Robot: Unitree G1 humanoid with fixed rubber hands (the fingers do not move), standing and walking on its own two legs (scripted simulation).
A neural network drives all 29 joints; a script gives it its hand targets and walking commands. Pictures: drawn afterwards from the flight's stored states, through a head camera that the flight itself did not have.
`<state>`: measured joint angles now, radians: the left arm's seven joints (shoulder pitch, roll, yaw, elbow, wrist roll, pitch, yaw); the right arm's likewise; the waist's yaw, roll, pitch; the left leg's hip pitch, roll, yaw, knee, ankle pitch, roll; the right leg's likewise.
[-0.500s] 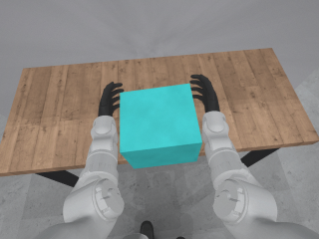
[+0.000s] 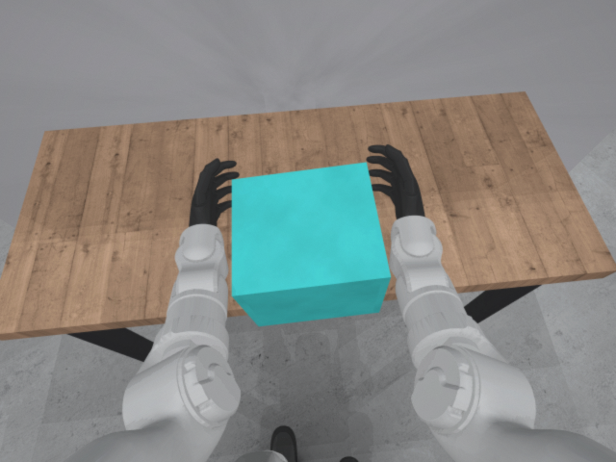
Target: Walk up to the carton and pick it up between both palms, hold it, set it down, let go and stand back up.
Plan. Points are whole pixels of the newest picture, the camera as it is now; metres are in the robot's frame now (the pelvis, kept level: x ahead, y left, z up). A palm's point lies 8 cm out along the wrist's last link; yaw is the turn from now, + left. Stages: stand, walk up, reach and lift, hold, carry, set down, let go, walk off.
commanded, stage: set down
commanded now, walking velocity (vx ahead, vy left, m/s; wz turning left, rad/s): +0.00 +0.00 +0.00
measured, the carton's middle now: (309, 249) +0.37 +0.03 -0.02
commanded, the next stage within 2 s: none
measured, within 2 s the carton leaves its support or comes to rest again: rests again in 0.56 s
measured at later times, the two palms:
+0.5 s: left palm (208, 219) +0.40 +0.17 +0.00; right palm (407, 209) +0.41 -0.10 +0.02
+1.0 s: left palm (184, 213) +0.41 +0.21 +0.00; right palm (398, 213) +0.42 -0.09 +0.00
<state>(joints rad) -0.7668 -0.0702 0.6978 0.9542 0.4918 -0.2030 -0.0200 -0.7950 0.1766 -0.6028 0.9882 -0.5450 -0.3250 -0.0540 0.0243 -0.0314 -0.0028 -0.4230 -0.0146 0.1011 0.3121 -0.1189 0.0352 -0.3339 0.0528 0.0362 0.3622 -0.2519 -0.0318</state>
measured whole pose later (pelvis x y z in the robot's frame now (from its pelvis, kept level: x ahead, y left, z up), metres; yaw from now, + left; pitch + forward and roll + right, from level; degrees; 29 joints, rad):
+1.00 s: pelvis -0.01 +0.03 -0.01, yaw -1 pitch +23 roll -2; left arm -0.84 0.08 0.30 1.22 0.15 -0.34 0.15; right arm -0.86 -0.03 -0.32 1.31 -0.05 -0.35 -0.07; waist 0.03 -0.03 -0.20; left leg -0.72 0.00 0.10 0.48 -0.14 0.04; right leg -0.56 0.05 0.04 0.38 -0.23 -0.02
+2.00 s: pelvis -0.07 +0.02 -0.01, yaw -1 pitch +12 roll -2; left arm -0.11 0.09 0.03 0.55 -0.02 -0.20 0.13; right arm -0.16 -0.15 0.00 0.61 0.26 -0.26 0.01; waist 0.04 -0.01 -0.11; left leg -0.58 0.02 0.10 0.47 -0.11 0.04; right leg -0.47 0.08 0.03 0.46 -0.20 -0.01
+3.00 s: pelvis -0.05 -0.01 +0.00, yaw -1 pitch +5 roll +1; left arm 0.13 0.19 0.02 0.34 -0.12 -0.04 0.01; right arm 0.22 -0.15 0.08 0.29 0.16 -0.12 -0.05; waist 0.04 -0.03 0.02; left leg -0.38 0.01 0.10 0.38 -0.09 0.03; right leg -0.31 0.07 0.03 0.46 -0.24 -0.05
